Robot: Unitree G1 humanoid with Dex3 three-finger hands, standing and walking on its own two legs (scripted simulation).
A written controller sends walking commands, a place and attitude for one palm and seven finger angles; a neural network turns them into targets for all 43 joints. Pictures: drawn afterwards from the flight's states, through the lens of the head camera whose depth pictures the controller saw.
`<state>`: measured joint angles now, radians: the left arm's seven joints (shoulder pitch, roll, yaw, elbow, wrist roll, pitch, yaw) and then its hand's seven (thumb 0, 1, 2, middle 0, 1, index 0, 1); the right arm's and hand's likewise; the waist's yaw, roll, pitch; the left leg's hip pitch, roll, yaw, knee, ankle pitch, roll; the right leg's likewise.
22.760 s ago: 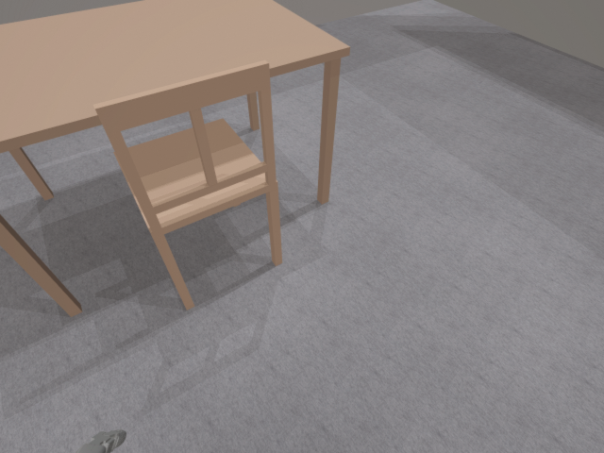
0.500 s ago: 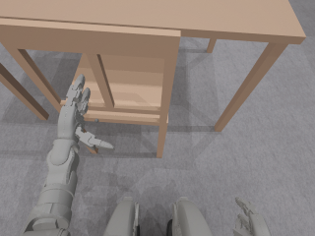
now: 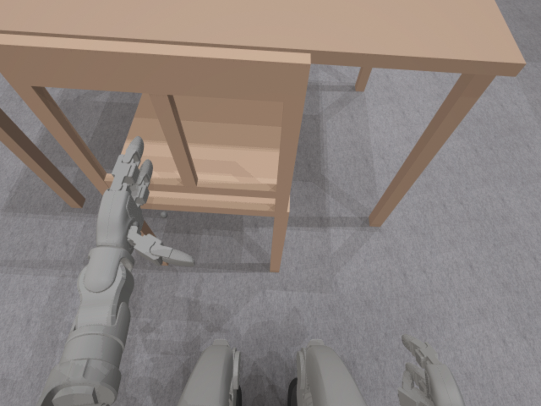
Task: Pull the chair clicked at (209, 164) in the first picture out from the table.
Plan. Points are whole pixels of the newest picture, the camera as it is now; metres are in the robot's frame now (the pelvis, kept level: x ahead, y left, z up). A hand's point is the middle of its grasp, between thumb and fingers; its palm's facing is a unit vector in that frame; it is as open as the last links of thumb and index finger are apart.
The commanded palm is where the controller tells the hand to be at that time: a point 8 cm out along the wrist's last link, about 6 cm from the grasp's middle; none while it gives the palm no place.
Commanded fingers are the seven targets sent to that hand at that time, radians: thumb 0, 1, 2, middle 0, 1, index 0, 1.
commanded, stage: aim the fingers beside a spindle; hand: left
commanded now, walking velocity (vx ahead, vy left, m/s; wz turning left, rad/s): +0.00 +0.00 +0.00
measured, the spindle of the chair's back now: (178, 144) +0.52 +0.17 +0.01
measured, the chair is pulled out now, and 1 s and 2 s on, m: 0.00 0.00 0.00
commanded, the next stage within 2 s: push the fingers through the gap in 0.96 s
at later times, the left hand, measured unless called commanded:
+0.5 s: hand (160, 211) +0.38 +0.17 +0.04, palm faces -0.02 -1.00 -0.06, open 16.9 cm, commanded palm +0.36 +0.21 +0.03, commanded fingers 0.00 -0.50 0.30 -0.06 -0.08 -0.06 -0.08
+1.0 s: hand (169, 217) +0.38 +0.16 +0.02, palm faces -0.05 -1.00 -0.01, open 16.9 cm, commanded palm +0.36 +0.21 +0.03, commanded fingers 0.00 -0.50 0.30 -0.06 -0.08 -0.06 -0.08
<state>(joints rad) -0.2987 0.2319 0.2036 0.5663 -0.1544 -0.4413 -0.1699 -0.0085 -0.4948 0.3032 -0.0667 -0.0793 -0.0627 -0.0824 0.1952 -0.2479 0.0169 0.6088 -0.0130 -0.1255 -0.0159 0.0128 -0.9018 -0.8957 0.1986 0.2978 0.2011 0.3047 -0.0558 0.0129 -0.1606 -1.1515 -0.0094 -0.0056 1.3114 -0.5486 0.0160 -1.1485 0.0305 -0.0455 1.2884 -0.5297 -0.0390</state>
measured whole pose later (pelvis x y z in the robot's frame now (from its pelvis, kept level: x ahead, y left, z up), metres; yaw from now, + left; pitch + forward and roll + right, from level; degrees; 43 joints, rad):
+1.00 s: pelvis +0.00 +0.00 +0.00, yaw +0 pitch +22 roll -1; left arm -0.30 0.23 0.18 0.58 -0.19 -0.43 -0.22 -0.01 -0.50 0.30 -0.06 -0.08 -0.06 -0.08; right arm 0.22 -0.26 0.01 0.62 0.00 -0.14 -0.02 0.01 -0.90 -0.90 0.20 0.30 0.20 0.30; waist -0.05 0.02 -0.15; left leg -1.15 -0.01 -0.02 1.31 -0.55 0.01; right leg -1.14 0.03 -0.05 1.28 -0.53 -0.04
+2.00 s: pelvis +0.00 +0.00 +0.00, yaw +0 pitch +25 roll -1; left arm -0.70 0.31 0.30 0.98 -0.10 -0.48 -0.16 -0.01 -0.50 0.30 -0.06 -0.08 -0.06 -0.08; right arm 0.28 -0.27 0.02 0.67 -0.03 -0.10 0.01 0.01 -0.90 -0.90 0.20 0.30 0.20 0.30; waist -0.12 0.03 -0.16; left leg -1.22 -0.01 -0.01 1.32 -0.54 0.02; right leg -1.22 0.04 -0.04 1.29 -0.52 -0.04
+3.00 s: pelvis +0.00 +0.01 -0.01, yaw -1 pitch +27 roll -2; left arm -0.83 0.37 0.35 1.09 -0.07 -0.50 -0.15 -0.01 -0.50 0.30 -0.14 -0.33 -0.14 -0.33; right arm 0.29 -0.27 0.03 0.66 -0.05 -0.07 0.03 0.01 -0.90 -0.90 0.20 0.30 0.20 0.30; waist -0.16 0.03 -0.16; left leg -1.27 0.00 -0.01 1.34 -0.54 0.02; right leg -1.26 0.04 -0.05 1.29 -0.51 -0.03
